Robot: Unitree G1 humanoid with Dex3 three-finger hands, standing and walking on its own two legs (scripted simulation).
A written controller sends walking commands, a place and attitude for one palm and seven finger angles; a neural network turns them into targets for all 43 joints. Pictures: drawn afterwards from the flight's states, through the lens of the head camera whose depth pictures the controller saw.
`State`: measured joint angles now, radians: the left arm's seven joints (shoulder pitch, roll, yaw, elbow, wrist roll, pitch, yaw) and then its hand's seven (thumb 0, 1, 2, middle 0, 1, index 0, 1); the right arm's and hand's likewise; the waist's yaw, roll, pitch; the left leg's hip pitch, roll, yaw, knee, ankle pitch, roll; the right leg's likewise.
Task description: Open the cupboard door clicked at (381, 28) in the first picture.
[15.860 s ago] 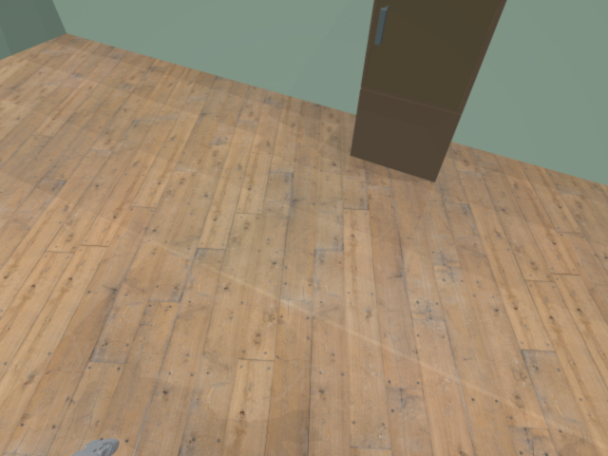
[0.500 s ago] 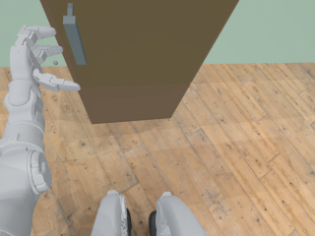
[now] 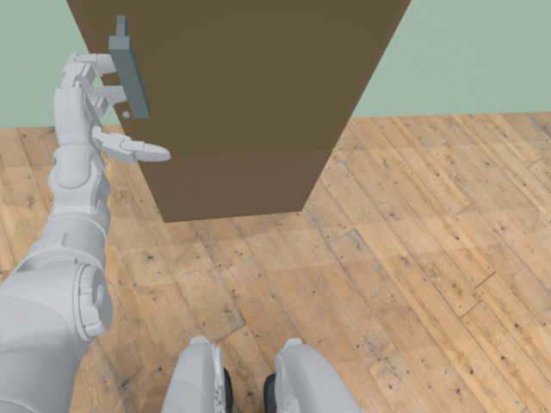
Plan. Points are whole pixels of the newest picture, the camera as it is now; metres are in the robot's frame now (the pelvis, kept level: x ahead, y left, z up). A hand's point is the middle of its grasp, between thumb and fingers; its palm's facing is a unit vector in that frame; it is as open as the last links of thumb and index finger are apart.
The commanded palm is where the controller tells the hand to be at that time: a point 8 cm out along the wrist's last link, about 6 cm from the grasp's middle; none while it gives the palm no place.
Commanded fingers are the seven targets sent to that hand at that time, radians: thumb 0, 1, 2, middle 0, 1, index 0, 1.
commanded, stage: slide the fingers in behind the handle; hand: left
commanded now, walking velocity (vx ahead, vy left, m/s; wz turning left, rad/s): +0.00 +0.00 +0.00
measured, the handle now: (132, 70) +0.59 +0.17 +0.06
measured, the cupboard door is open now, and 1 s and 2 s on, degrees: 0 0 4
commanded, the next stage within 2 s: close the thumb around the handle in 0.78 s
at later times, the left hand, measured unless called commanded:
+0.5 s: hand (131, 117) +0.52 +0.17 +0.04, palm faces +0.15 -0.99 -0.02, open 14.4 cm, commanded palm +0.50 +0.17 +0.04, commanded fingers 0.00 -0.50 0.30 -0.30 -1.20 -0.30 -1.20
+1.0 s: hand (138, 110) +0.53 +0.16 +0.05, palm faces +0.11 -0.99 -0.01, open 13.7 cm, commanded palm +0.50 +0.17 +0.04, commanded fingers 0.00 -0.11 0.47 -0.33 -1.24 -0.33 -1.24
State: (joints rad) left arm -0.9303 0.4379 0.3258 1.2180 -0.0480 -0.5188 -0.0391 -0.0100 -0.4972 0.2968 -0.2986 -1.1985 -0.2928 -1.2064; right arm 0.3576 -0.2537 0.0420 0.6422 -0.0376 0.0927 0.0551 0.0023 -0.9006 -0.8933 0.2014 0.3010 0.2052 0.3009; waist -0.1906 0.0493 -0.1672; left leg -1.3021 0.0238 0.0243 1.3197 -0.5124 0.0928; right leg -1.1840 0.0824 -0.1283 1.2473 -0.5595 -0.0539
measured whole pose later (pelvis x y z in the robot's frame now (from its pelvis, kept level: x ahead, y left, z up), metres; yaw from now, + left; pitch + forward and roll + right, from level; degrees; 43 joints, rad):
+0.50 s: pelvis +0.01 -0.01 +0.00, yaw +2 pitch +28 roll -6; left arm -0.93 0.39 0.23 1.21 -0.09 -0.54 0.02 -0.01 -0.50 0.30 -0.22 -1.19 -0.21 -1.20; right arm 0.35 -0.26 0.01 0.69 -0.04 0.08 0.07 0.00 -0.90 -0.89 0.20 0.30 0.20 0.30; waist -0.16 0.04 -0.17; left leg -1.29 0.01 0.00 1.31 -0.51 0.07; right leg -1.16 0.07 -0.15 1.24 -0.57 -0.07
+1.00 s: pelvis +0.01 +0.00 +0.00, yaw +1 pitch +29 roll -6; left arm -0.96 0.39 0.25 1.22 -0.06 -0.53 0.01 -0.01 -0.45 0.32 -0.26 -1.23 -0.30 -1.21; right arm 0.35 -0.25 0.03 0.66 -0.04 0.10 0.07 0.00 -0.90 -0.89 0.20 0.30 0.20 0.30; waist -0.18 0.05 -0.18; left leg -1.31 0.01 0.01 1.32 -0.52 0.09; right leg -1.19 0.07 -0.14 1.25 -0.58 -0.06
